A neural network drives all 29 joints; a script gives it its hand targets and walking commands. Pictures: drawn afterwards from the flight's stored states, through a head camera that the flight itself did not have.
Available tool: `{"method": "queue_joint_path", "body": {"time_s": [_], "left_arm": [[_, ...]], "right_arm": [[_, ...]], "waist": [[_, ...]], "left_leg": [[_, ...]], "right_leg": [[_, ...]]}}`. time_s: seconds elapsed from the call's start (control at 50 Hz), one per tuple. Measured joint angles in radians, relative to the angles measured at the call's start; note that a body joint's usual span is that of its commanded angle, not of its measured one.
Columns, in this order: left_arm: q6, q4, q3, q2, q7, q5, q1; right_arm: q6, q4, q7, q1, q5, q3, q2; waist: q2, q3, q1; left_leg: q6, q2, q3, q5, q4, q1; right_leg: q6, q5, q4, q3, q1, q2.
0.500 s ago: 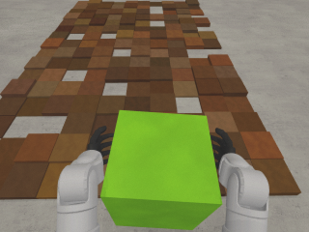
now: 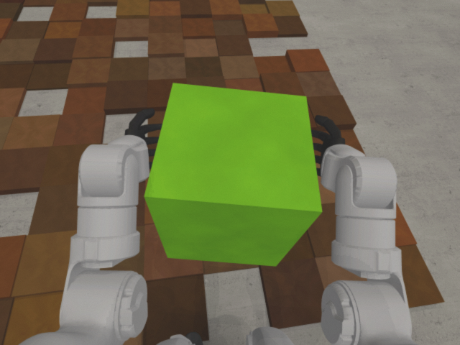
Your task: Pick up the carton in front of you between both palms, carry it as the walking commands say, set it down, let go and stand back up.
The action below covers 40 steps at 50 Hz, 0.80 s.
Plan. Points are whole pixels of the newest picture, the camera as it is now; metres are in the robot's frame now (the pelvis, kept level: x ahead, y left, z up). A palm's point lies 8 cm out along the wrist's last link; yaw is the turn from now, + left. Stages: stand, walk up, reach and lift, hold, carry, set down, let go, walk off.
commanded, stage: carry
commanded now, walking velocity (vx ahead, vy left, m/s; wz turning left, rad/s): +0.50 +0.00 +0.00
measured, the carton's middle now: (230, 184) +0.38 -0.01 +0.04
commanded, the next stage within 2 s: none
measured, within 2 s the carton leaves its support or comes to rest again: neither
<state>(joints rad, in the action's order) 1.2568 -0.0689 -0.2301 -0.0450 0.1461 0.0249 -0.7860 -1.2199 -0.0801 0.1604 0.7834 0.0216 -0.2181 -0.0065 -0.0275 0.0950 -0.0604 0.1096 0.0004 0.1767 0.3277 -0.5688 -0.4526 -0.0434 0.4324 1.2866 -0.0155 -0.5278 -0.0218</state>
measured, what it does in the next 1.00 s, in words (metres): climbs: right foot, then left foot 0.04 m higher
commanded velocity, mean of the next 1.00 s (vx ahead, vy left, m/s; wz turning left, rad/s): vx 0.50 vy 0.00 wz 0.00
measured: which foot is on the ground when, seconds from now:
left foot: down 0.00-0.26, up 0.28-0.62, down 0.64-1.00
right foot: up 0.00-0.24, down 0.26-0.68, up 0.70-0.96, down 0.98-1.00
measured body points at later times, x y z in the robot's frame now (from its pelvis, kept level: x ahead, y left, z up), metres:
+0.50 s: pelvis +0.35 -0.04 +0.01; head +0.43 -0.05 +0.45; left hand +0.74 +0.14 +0.15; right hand +0.77 -0.16 +0.15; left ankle +0.36 +0.10 -0.63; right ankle +0.32 -0.09 -0.73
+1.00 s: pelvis +0.69 -0.03 +0.04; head +0.75 -0.04 +0.49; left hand +1.10 +0.08 +0.20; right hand +1.07 -0.22 +0.20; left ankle +0.60 +0.07 -0.68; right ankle +0.78 -0.12 -0.68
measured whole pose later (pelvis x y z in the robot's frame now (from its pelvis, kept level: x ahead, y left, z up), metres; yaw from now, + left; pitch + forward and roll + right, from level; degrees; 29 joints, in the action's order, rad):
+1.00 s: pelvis +0.69 -0.03 +0.04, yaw -1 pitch +5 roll +1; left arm 1.32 0.05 -0.32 0.04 0.13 0.12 -0.86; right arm -1.29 0.01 0.15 0.87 0.01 -0.29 -0.01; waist 0.02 0.05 -0.09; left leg 0.03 0.02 0.05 0.39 -0.65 -0.27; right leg -0.03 0.11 0.53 -0.06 -0.50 0.01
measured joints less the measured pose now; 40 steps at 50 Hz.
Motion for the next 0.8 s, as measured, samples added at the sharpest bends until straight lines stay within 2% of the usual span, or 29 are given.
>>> {"method": "queue_joint_path", "body": {"time_s": [0.04,0.1,0.18,0.24,0.26,0.28,0.32,0.34,0.38,0.48,0.58,0.64,0.66,0.68,0.7,0.74,0.76,0.8], "left_arm": [[0.011,0.044,-0.023,0.014,0.003,0.009,-0.029],[0.019,0.125,-0.052,0.041,0.004,0.025,-0.052],[0.029,0.209,-0.070,0.069,0.003,0.041,-0.045],[0.036,0.212,-0.068,0.078,-0.001,0.048,-0.039],[0.037,0.201,-0.062,0.083,-0.001,0.053,-0.040],[0.035,0.195,-0.060,0.085,-0.001,0.059,-0.040],[0.039,0.164,-0.052,0.075,-0.002,0.059,-0.044],[0.046,0.145,-0.049,0.070,-0.002,0.056,-0.044],[0.058,0.121,-0.047,0.063,-0.002,0.045,-0.034],[0.063,0.121,-0.057,0.051,-0.002,0.021,-0.035],[0.050,0.119,-0.074,0.055,-0.002,0.017,-0.047],[0.044,0.084,-0.072,0.054,-0.003,0.021,-0.044],[0.044,0.073,-0.070,0.046,-0.005,0.020,-0.040],[0.045,0.066,-0.070,0.037,-0.007,0.019,-0.036],[0.047,0.064,-0.074,0.027,-0.009,0.015,-0.033],[0.052,0.069,-0.076,0.019,-0.011,0.011,-0.030],[0.057,0.080,-0.078,0.022,-0.011,0.015,-0.031],[0.068,0.112,-0.086,0.037,-0.011,0.028,-0.037]], "right_arm": [[-0.009,0.051,0.008,0.018,-0.010,-0.023,0.005],[-0.015,0.133,0.011,0.035,-0.010,-0.057,0.022],[-0.022,0.203,0.003,0.038,0.001,-0.082,0.046],[-0.038,0.213,-0.022,0.032,0.006,-0.087,0.047],[-0.047,0.212,-0.027,0.028,0.009,-0.086,0.038],[-0.052,0.198,-0.032,0.038,0.008,-0.077,0.024],[-0.060,0.162,-0.036,0.051,0.011,-0.069,0.009],[-0.071,0.151,-0.036,0.050,0.017,-0.068,0.009],[-0.094,0.134,-0.036,0.051,0.033,-0.067,0.015],[-0.118,0.139,-0.035,0.076,0.064,-0.072,0.031],[-0.111,0.150,-0.036,0.083,0.077,-0.077,0.039],[-0.103,0.119,-0.038,0.070,0.077,-0.072,0.035],[-0.092,0.105,-0.038,0.061,0.078,-0.068,0.041],[-0.083,0.089,-0.032,0.060,0.083,-0.058,0.047],[-0.076,0.070,-0.031,0.067,0.086,-0.049,0.050],[-0.071,0.060,-0.026,0.068,0.076,-0.035,0.047],[-0.073,0.071,-0.021,0.061,0.064,-0.031,0.043],[-0.078,0.109,-0.010,0.048,0.038,-0.032,0.038]], "waist": [[0.006,0.026,-0.008],[0.010,0.041,-0.015],[0.006,0.020,-0.015],[-0.002,-0.004,0.007],[-0.006,-0.012,0.022],[0.019,-0.010,0.046],[0.041,-0.006,0.076],[0.034,-0.009,0.087],[0.027,-0.012,0.104],[0.014,-0.009,0.128],[0.021,-0.040,0.131],[0.035,-0.060,0.112],[0.009,-0.056,0.096],[-0.013,-0.049,0.080],[-0.014,-0.041,0.058],[0.001,-0.020,0.019],[0.010,-0.010,0.002],[0.025,0.006,-0.024]], "left_leg": [[-0.004,0.001,-0.005,0.013,0.039,0.044],[-0.008,0.001,-0.014,0.052,0.075,0.109],[-0.040,0.004,-0.023,0.129,0.103,0.215],[-0.077,-0.001,-0.011,0.202,0.013,0.279],[-0.091,-0.005,-0.008,0.207,-0.086,0.273],[-0.088,-0.024,-0.033,0.206,-0.208,0.247],[-0.080,-0.009,-0.125,0.205,-0.500,0.141],[-0.076,0.004,-0.148,0.189,-0.614,0.085],[-0.073,0.008,-0.163,0.142,-0.728,-0.019],[-0.068,-0.012,-0.150,0.084,-0.675,-0.237],[-0.066,-0.011,-0.108,-0.009,-0.380,-0.312],[-0.050,0.010,-0.065,-0.137,-0.138,-0.235],[-0.046,0.029,-0.054,-0.083,-0.115,-0.188],[-0.040,0.044,-0.041,-0.015,-0.108,-0.152],[-0.027,0.051,-0.043,0.033,-0.106,-0.128],[-0.002,0.058,-0.064,0.060,-0.080,-0.080],[-0.002,0.059,-0.077,0.054,-0.055,-0.052],[-0.015,0.056,-0.103,0.053,0.004,0.006]], "right_leg": [[0.000,-0.017,-0.047,0.002,-0.095,-0.006],[0.010,-0.047,-0.205,-0.003,-0.183,-0.016],[0.019,-0.245,-0.544,-0.034,-0.170,-0.015],[-0.003,-0.393,-0.769,-0.089,-0.058,0.007],[-0.005,-0.355,-0.804,-0.105,0.000,0.005],[-0.010,-0.273,-0.769,-0.120,0.017,0.020],[-0.043,-0.184,-0.702,-0.128,0.033,0.038],[-0.059,-0.212,-0.707,-0.123,0.052,0.037],[-0.063,-0.164,-0.729,-0.115,0.099,0.042],[-0.048,-0.101,-0.812,-0.091,0.212,0.035],[-0.030,-0.021,-0.855,-0.071,0.328,0.032],[-0.011,0.007,-0.804,-0.089,0.392,0.032],[-0.010,0.011,-0.739,-0.094,0.394,0.008],[-0.002,-0.049,-0.619,-0.082,0.357,-0.016],[0.015,-0.047,-0.444,-0.046,0.290,-0.010],[0.027,0.007,-0.139,0.013,0.152,0.027],[0.025,0.018,-0.066,0.024,0.095,0.038],[0.021,0.021,-0.061,0.027,0.000,0.043]]}}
